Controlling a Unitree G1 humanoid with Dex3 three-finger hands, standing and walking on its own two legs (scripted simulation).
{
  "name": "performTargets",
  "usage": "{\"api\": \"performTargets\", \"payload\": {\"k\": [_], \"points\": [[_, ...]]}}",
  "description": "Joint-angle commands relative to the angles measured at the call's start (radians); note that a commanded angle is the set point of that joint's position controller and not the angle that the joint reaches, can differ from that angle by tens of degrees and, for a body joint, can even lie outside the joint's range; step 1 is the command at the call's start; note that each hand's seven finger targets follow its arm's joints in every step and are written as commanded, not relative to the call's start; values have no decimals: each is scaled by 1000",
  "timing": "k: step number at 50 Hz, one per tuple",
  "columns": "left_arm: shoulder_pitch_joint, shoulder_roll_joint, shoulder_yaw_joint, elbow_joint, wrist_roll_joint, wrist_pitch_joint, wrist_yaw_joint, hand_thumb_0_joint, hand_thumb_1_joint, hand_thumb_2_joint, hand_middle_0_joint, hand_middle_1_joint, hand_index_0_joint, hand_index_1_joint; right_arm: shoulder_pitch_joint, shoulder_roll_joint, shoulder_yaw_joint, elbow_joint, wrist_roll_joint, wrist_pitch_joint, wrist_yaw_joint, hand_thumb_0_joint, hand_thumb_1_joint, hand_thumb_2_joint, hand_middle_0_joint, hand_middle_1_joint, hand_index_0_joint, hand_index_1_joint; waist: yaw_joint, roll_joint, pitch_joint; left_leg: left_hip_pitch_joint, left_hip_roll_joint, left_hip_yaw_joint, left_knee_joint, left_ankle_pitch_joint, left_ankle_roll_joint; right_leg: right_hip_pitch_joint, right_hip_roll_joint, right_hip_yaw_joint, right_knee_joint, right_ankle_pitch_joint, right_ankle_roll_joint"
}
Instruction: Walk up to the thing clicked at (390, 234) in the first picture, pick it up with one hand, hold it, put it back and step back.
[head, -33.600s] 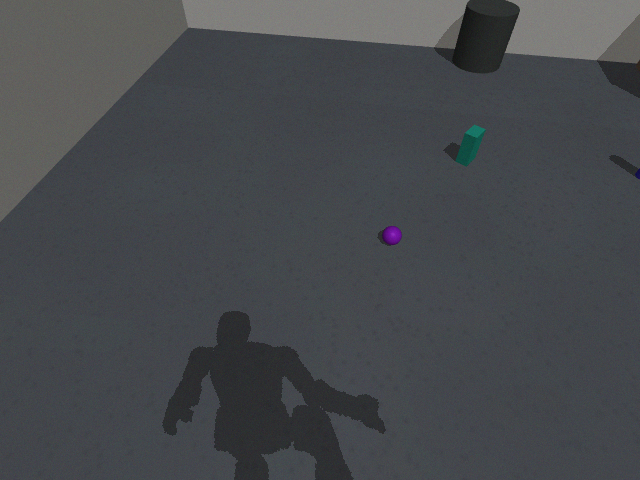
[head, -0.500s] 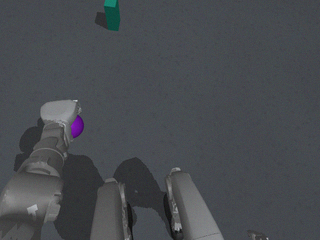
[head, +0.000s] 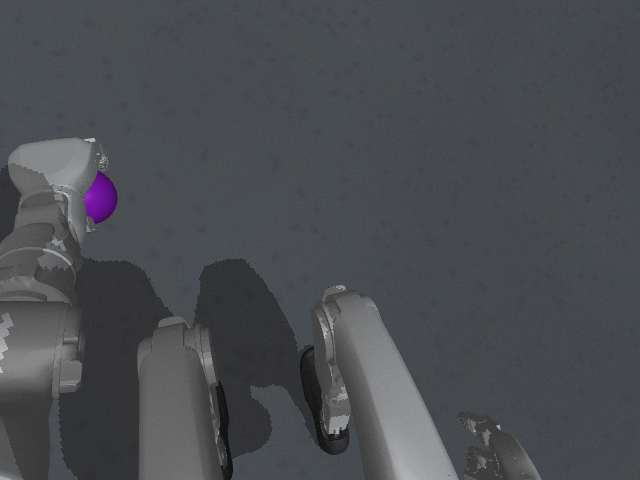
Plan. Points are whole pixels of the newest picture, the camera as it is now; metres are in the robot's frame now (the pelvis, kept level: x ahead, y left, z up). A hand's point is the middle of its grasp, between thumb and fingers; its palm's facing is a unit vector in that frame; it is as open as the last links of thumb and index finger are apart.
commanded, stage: crouch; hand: left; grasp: from above
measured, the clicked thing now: (85, 196) +0.49 +0.23 -0.21
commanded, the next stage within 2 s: lower in 0.66 s
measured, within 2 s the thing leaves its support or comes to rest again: rests again in 1.80 s
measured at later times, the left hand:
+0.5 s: hand (96, 198) +0.50 +0.23 -0.24, palm faces -0.45 -0.04 -0.89, open 9.9 cm
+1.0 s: hand (105, 200) +0.51 +0.23 -0.29, palm faces -0.48 -0.04 -0.88, open 9.9 cm
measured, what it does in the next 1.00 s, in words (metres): lowers itself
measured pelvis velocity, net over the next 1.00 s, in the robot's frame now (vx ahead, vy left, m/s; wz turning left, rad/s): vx -0.02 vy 0.00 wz -0.09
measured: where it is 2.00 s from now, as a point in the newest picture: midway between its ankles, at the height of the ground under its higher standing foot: (272, 433)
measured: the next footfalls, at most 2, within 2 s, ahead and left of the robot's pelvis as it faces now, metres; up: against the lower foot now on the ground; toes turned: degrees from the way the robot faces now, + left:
none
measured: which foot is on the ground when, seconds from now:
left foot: down 0.00-1.00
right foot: down 0.00-1.00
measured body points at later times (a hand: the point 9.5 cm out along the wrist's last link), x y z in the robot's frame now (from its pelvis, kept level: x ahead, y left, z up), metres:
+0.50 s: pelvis -0.02 +0.00 -0.07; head +0.25 +0.05 +0.29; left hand +0.52 +0.23 -0.19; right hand -0.02 -0.27 -0.16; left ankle +0.06 +0.11 -0.41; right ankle +0.07 -0.11 -0.41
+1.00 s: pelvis -0.02 +0.00 -0.10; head +0.27 +0.05 +0.25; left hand +0.53 +0.23 -0.24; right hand -0.02 -0.27 -0.18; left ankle +0.06 +0.11 -0.41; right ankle +0.07 -0.11 -0.41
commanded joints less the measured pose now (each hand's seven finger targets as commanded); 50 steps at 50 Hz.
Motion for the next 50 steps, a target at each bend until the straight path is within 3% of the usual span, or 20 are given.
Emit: {"api": "performTargets", "payload": {"k": [1, 4, 5, 9, 16, 17, 20, 22, 24, 28, 30, 33, 37, 40, 43, 44, 45, 46, 47, 50], "points": [[-401, 202, 18, -159, -3, -20, 37, 0, 639, 854, -997, -751, -1014, -736, 267, -225, -70, 5, -4, 1, 4, 0, -906, -905, 200, 300, 200, 300, -35, 261, -734, 558, -7, 16, -135, 388, 11, 359, 17, 8, -185, 397, -23], [-450, 275, 47, -176, 20, -37, 40, 0, 612, 813, -977, -728, -995, -711, 271, -240, -70, 10, -5, 4, 13, 0, -907, -906, 200, 300, 200, 300, -32, 313, -708, 569, -1, 6, -114, 383, 6, 278, 24, 0, -151, 357, -30], [-402, 242, 33, -121, 26, -37, 40, 0, 596, 804, -972, -716, -988, -702, 271, -236, -65, 4, -8, 7, 18, 0, -908, -906, 200, 300, 200, 300, -33, 294, -695, 548, -4, 7, -110, 370, 7, 288, 25, -4, -144, 356, -30], [-430, 285, 54, -116, 46, -50, 60, 0, 615, 785, -965, -735, -994, -707, 274, -246, -51, 0, -16, 11, 31, 0, -905, -905, 200, 300, 200, 300, -38, 292, -716, 512, -3, 8, -76, 362, 11, 296, 33, -12, -113, 366, -26], [-492, 319, 62, -49, 52, -45, 81, 0, 622, 795, -961, -758, -993, -726, 268, -267, -28, -3, -23, 3, 35, 0, -906, -904, 200, 300, 200, 300, -71, 322, -646, 435, 1, -13, -61, 231, 7, 200, 30, -34, -63, 272, -30], [-523, 350, 75, -91, 56, -50, 80, 0, 615, 797, -959, -753, -988, -724, 277, -268, -28, 4, -26, 3, 35, 0, -905, -904, 200, 300, 200, 300, -74, 342, -655, 444, 3, -11, -47, 228, 7, 200, 30, -36, -58, 269, -29], [-503, 339, 54, -26, 57, -42, 70, 0, 642, 799, -961, -785, -1000, -746, 270, -271, -13, -1, -29, 2, 36, 0, -905, -903, 200, 300, 200, 300, -88, 327, -647, 405, 0, -4, -22, 211, 12, 213, 38, -39, -50, 267, -27], [-551, 400, 76, -85, 55, -48, 71, 0, 636, 814, -965, -787, -1000, -753, 282, -277, -5, 5, -33, 5, 34, 0, -906, -903, 200, 300, 200, 300, -82, 337, -669, 387, 1, -3, -13, 206, 11, 231, 41, -45, -36, 267, -28], [-542, 389, 63, -31, 47, -41, 68, 0, 664, 842, -987, -800, -1019, -768, 273, -280, 2, 2, -27, 5, 30, 0, -906, -902, 200, 300, 200, 300, -88, 333, -648, 356, 1, -2, -1, 183, 14, 204, 43, -47, -31, 251, -27], [-520, 395, 54, 2, 55, -37, 58, 0, 664, 831, -993, -799, -1024, -768, 278, -285, 23, 3, -29, 3, 28, 0, -908, -903, 200, 300, 200, 300, -96, 354, -615, 337, 2, -6, 19, 196, 11, 189, 44, -56, -7, 263, -28], [-550, 441, 70, -61, 60, -43, 53, 0, 655, 825, -981, -805, -1014, -771, 294, -293, 23, 13, -30, 3, 28, 0, -908, -903, 200, 300, 200, 300, -98, 342, -609, 330, 4, -7, 31, 200, 14, 196, 45, -59, -4, 272, -26], [-522, 400, 44, -25, 48, -38, 41, 0, 635, 804, -970, -800, -1004, -766, 281, -295, 34, 2, -30, 4, 31, 0, -909, -903, 200, 300, 200, 300, -104, 350, -587, 315, 5, -13, 32, 184, 11, 172, 50, -67, 11, 256, -29], [-521, 431, 49, -54, 50, -33, 33, 0, 651, 813, -996, -784, -1021, -759, 291, -302, 37, -2, -24, 8, 32, 0, -911, -904, 200, 300, 200, 300, -91, 369, -608, 318, 6, -17, 39, 208, 7, 175, 50, -74, 30, 273, -31], [-471, 395, 36, -23, 42, -23, 22, 0, 638, 802, -1009, -795, -1033, -772, 299, -307, 43, -9, -27, 9, 38, 0, -916, -906, 200, 300, 200, 300, -110, 346, -586, 330, 9, -19, 61, 258, 11, 187, 48, -77, 29, 315, -21], [-519, 425, 48, -68, 26, -33, 21, 0, 653, 808, -1021, -795, -1042, -775, 303, -307, 46, -5, -28, 9, 42, 0, -916, -905, 200, 300, 200, 300, -120, 334, -569, 290, 11, -20, 87, 259, 15, 186, 56, -80, 45, 327, -21], [-486, 401, 25, -20, 31, -31, 16, 0, 650, 803, -1016, -793, -1039, -770, 295, -301, 54, -8, -30, 9, 44, 0, -916, -905, 200, 300, 200, 300, -119, 331, -547, 261, 12, -14, 97, 256, 17, 204, 58, -76, 43, 330, -19], [-526, 439, 54, -75, 28, -43, 22, 0, 650, 807, -1015, -790, -1037, -769, 307, -309, 53, -6, -32, 8, 45, 0, -915, -905, 200, 300, 200, 300, -128, 322, -558, 252, 11, -17, 104, 267, 17, 214, 58, -80, 49, 345, -18], [-492, 417, 27, -10, 36, -37, 17, 0, 646, 787, -1013, -786, -1037, -762, 292, -304, 60, -14, -30, 6, 46, 0, -917, -905, 200, 300, 200, 300, -125, 320, -540, 241, 11, -13, 111, 253, 19, 212, 61, -77, 50, 333, -18], [-524, 442, 58, -77, 31, -50, 24, 0, 655, 794, -1021, -777, -1042, -756, 306, -310, 56, -6, -37, 6, 47, 0, -915, -905, 200, 300, 200, 300, -129, 336, -565, 251, 13, -15, 118, 281, 15, 217, 57, -83, 60, 358, -16], [-529, 461, 55, -72, 47, -60, 33, 0, 661, 757, -1003, -797, -1039, -760, 292, -312, 62, -14, -37, 2, 50, 0, -916, -905, 200, 300, 199, 300, -125, 373, -574, 274, 14, -20, 125, 270, 11, 193, 64, -91, 79, 341, -22]]}}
